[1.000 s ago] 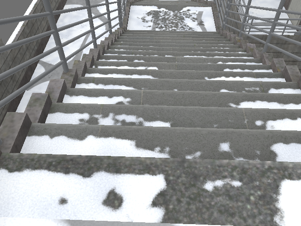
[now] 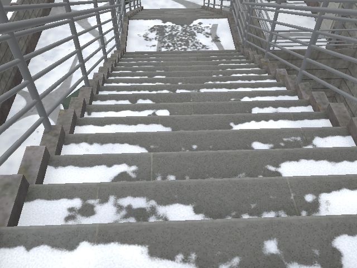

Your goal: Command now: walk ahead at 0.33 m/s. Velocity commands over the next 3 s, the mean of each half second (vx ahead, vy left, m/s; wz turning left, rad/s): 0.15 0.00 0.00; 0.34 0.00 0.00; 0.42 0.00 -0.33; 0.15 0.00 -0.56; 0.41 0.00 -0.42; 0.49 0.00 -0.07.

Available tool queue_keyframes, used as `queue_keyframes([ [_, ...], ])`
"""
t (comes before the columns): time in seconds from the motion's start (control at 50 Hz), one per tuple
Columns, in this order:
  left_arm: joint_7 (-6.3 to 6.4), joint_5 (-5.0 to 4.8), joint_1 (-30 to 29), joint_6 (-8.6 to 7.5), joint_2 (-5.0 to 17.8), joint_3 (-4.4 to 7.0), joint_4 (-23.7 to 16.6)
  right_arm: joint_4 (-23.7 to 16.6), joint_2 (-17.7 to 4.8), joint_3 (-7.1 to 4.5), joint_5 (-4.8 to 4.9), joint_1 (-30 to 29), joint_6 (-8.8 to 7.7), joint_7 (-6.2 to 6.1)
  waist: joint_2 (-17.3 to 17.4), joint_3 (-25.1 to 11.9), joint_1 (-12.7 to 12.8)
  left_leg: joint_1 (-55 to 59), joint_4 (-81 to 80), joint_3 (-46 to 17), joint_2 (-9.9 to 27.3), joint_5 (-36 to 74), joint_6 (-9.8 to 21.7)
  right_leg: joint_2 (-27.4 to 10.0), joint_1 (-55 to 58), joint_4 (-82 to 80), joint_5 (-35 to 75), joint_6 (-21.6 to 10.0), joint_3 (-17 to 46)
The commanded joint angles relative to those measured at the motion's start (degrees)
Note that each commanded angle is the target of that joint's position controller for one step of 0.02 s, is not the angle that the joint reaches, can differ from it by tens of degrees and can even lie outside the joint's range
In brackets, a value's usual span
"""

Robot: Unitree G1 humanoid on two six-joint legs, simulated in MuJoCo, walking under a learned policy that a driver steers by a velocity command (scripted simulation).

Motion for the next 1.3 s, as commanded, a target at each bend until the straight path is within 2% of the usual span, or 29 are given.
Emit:
queue_keyframes([
  [0.02, -0.80, -0.92, 2.13, 0.93, 0.69, -0.21, -1.65, -4.03, -7.02, -0.44, 0.74, -3.32, -1.89, 1.30, 5.60, -0.36, 5.06, -8.54, -3.98, -5.49, 14.33, 41.14, 10.32, 1.85, 11.61, -8.65, 9.40, 3.02, -2.89],
  [0.16, 0.65, -2.04, -1.71, -0.09, 5.03, 2.30, -0.70, -1.51, -7.54, -1.70, 1.92, -2.03, 0.23, 1.29, 4.72, -1.94, 6.08, 6.54, 7.65, -6.24, 16.04, 39.44, 4.37, 2.58, 14.34, -24.56, 11.12, 0.79, -0.08],
  [0.2, 0.52, -4.05, -0.93, -1.80, 9.45, 3.20, -0.11, -1.73, -3.42, -1.24, 4.23, 6.11, 0.95, 1.99, -1.79, -11.78, 1.56, 0.13, 14.38, -2.62, 7.12, 24.48, -1.95, -1.65, 35.98, -25.63, 41.30, -8.42, 2.76],
  [0.22, -1.00, -6.19, 0.56, -1.97, 4.71, 0.67, 0.35, -1.06, 1.74, 0.80, 4.27, 10.89, 0.94, 2.47, -6.06, -19.09, 0.81, -8.94, 17.26, -3.27, 5.92, 5.58, -6.95, -9.59, 49.58, -25.51, 39.63, -13.21, 13.27],
  [0.24, -1.78, -6.41, 2.52, -1.24, 2.16, 0.03, 2.78, -2.28, -0.38, 0.05, 4.30, 6.17, 2.04, 2.51, -3.76, -14.56, 1.77, -9.95, 17.87, -2.92, 5.94, -8.32, -8.58, -10.31, 44.51, -27.95, 30.00, -10.51, 16.53],
  [0.28, -2.93, -6.34, -4.18, -0.53, 5.48, 0.78, 3.18, -3.96, -3.09, -1.11, 3.64, 1.47, 4.30, 2.24, -2.67, -4.78, -0.77, -7.52, 12.79, -3.25, 7.68, -13.40, -9.57, -4.20, 31.71, -29.51, 14.48, -2.64, 10.86],
  [0.32, -3.47, -5.41, -4.65, -0.15, 6.07, 1.14, 3.64, -4.01, -4.35, -1.55, 2.83, 0.37, 4.74, 1.78, -2.62, -3.80, 0.07, -6.04, 10.34, -2.54, 7.12, -9.69, -9.11, -2.01, 30.73, -29.07, 12.83, -1.04, 9.18],
  [0.46, -2.20, -4.33, -4.50, 0.42, 6.61, 1.67, 5.60, -3.42, -4.76, -1.87, 3.36, -4.94, 3.69, 3.04, 2.11, -3.62, 2.68, -6.74, 8.40, -1.76, 7.82, -10.97, -6.37, 2.16, 32.30, -27.32, 4.56, 0.95, 4.21],
  [0.56, -0.06, -2.81, -4.69, 0.53, 7.97, 3.69, 6.11, -2.53, -6.71, -2.76, 0.33, -3.12, 3.36, 1.85, 4.56, 3.56, 2.50, -6.37, 3.52, -5.45, 10.84, -25.06, 0.28, 4.47, 24.63, -29.84, -25.79, -1.57, 3.46],
  [0.64, 1.24, -1.61, -9.41, -0.64, 2.99, 3.66, 3.31, -1.40, -7.80, -3.27, 0.84, -2.31, 1.28, 0.08, 11.68, 9.53, 1.06, 4.02, -3.60, -15.75, 21.01, -19.24, 8.93, 9.63, 11.45, -19.85, -10.79, -1.47, -6.28],
  [0.7, 0.92, -1.65, -2.06, -1.91, 3.23, 4.51, 4.80, -2.06, -8.33, -3.32, 0.92, -4.60, 1.84, -0.46, 9.97, 7.99, 4.86, -0.42, 0.92, -10.11, 17.82, -4.52, 5.86, 10.52, 25.01, -19.27, -5.98, -3.82, -8.63],
  [0.74, 0.50, -2.05, 10.17, -2.51, 6.23, 5.15, 8.25, -2.14, -6.40, -2.91, -1.14, -1.92, 1.77, -0.11, 0.63, -0.43, 8.59, -12.27, 20.17, -2.42, 8.46, 0.74, 0.76, 5.67, 45.71, -21.43, 1.61, -8.63, 3.02],
  [0.76, 0.56, -1.18, 22.94, -2.63, 7.19, 5.05, 11.13, -2.29, -4.08, -2.33, -1.96, -0.70, 1.68, 0.47, -5.76, -6.17, 12.73, -21.33, 34.94, -3.51, 3.37, -15.35, -1.67, -4.44, 57.46, -29.65, -0.75, -15.11, 21.45],
  [0.78, 0.36, -0.26, 30.63, -3.41, 7.86, 5.00, 13.05, -4.27, -4.54, -2.65, -1.18, -7.34, 0.95, 0.61, -7.78, -1.96, 16.76, -32.17, 53.53, -8.55, 2.68, -27.56, -0.82, -11.66, 56.62, -37.49, -7.65, -18.09, 33.69],
  [0.8, 0.78, -0.34, 25.40, -4.41, 9.29, 4.96, 11.73, -5.47, -5.25, -2.82, -0.12, -11.03, -0.41, -0.01, -3.22, 4.56, 14.58, -36.96, 60.85, -12.80, 5.82, -22.28, 1.20, -13.13, 48.62, -38.11, -12.63, -16.53, 31.58],
  [0.84, 1.64, -0.43, 17.08, -3.49, 2.82, 2.74, 9.99, -5.45, -3.94, -2.63, -1.09, -10.37, -1.38, -1.43, 2.49, 5.64, 9.68, -30.48, 59.42, -11.47, 10.02, -15.07, 3.25, -10.95, 35.29, -39.92, -15.67, -14.65, 22.91],
  [0.9, 3.69, -1.07, 13.45, -3.17, -1.09, 1.02, 9.02, -6.58, 0.16, -1.87, -2.08, -9.96, 0.63, -1.66, 2.33, 8.07, 6.08, -24.14, 47.34, -9.01, 12.71, -10.86, 1.23, -6.94, 26.09, -45.90, -13.72, -11.13, 13.20],
  [1.0, 0.69, 0.19, 16.11, -4.32, 3.15, 1.13, 10.12, -10.03, -1.50, -1.82, -1.80, -14.39, 3.12, 0.86, -1.44, 6.91, 5.91, -11.52, 32.71, -1.91, 10.07, -1.73, -2.04, -3.27, 14.51, -46.12, -9.43, -9.24, 3.42],
  [1.06, -0.25, -0.14, 17.18, -4.45, 3.21, 1.20, 10.31, -11.93, -4.12, -2.37, -1.10, -16.59, 3.06, -0.13, -0.72, 7.32, 5.82, -12.97, 26.82, -4.16, 10.38, -2.82, -1.79, -6.46, 19.50, -44.21, -11.35, -10.22, 7.14],
  [1.08, -0.17, 1.52, 16.57, -4.39, 2.37, 0.95, 10.53, -11.10, -4.03, -2.45, -1.28, -13.02, 2.65, -0.70, -1.28, 7.03, 3.91, -10.60, 31.70, -7.05, 11.78, 1.68, -1.06, -7.70, 19.27, -41.65, -7.68, -9.38, 7.93],
  [1.1, 0.01, 0.96, 14.64, -4.22, 2.22, 1.08, 9.56, -10.92, -5.37, -2.95, -1.25, -11.43, 2.19, -1.12, -0.29, 6.28, 2.80, -10.35, 29.83, -6.36, 11.47, -1.52, -0.62, -7.73, 21.10, -39.28, -6.11, -9.43, 7.81],
  [1.12, 0.18, -1.87, 13.52, -3.79, 3.47, 1.48, 8.99, -12.30, -6.74, -3.53, -0.36, -15.48, 1.85, -0.97, 1.97, 6.23, 3.12, -9.01, 17.54, -1.15, 8.66, -9.15, -0.84, -5.80, 23.32, -37.39, -12.02, -10.24, 6.74],
  [1.14, 0.19, -1.85, 16.14, -3.00, 4.86, 1.80, 10.04, -12.23, -5.95, -3.60, -0.12, -16.56, 1.20, -1.01, 0.55, 5.73, 4.19, -2.03, 14.43, 0.41, 7.09, -5.73, -0.67, -4.18, 21.32, -34.57, -12.04, -10.27, 7.45],
  [1.16, 0.25, -0.46, 17.30, -2.49, 5.01, 2.14, 10.89, -10.88, -6.63, -4.32, 0.41, -11.41, 0.14, -1.53, 1.99, 3.47, 2.16, 6.54, 12.43, -2.66, 7.95, -2.34, 0.52, -2.22, 18.39, -27.30, -10.00, -9.28, 7.46],
  [1.18, 0.58, 1.02, 19.05, -2.67, -0.57, 1.12, 9.69, -7.70, -9.37, -5.38, -1.15, 0.69, -0.81, -2.63, 11.57, -4.57, -2.45, 20.40, 10.96, -12.75, 16.83, -1.81, 6.96, 5.80, 10.69, -5.17, -15.47, -5.34, 2.09],
  [1.2, 0.44, 0.62, 19.63, -4.22, -6.44, 0.36, 6.29, -5.12, -12.25, -5.22, -2.34, 11.20, -1.55, -2.34, 22.08, -7.11, -3.95, 28.83, 0.09, -40.57, 29.79, -5.35, 19.43, 13.88, -7.92, 9.72, -27.46, -3.21, 4.51],
  [1.22, 1.08, -1.02, 11.20, -4.86, 0.50, 2.77, 4.57, -2.97, -9.22, -4.77, -4.23, 10.09, -1.61, -1.89, 10.69, 6.18, -4.55, 18.67, -3.91, -39.83, 29.59, -17.35, 15.95, 10.92, -15.99, 16.58, -19.86, -4.61, 13.34],
  [1.26, 2.26, -1.76, 12.78, -3.65, -0.56, 2.94, 5.85, -5.57, -4.21, -3.35, -0.89, -2.14, -1.22, -0.76, 4.51, 6.37, 1.28, 8.42, -3.26, -23.42, 25.76, -16.43, 10.60, 6.28, -12.06, 23.33, -8.96, -4.86, 9.38],
  [1.3, 1.55, -0.59, 13.73, -2.89, -4.75, 1.80, 4.81, -6.55, 1.75, -1.42, -0.97, -5.63, -1.10, -1.99, 4.08, 6.20, 4.13, 1.12, -3.15, -11.84, 21.65, -1.93, 4.67, 3.56, -6.38, 20.56, 1.40, -4.57, 9.47],
])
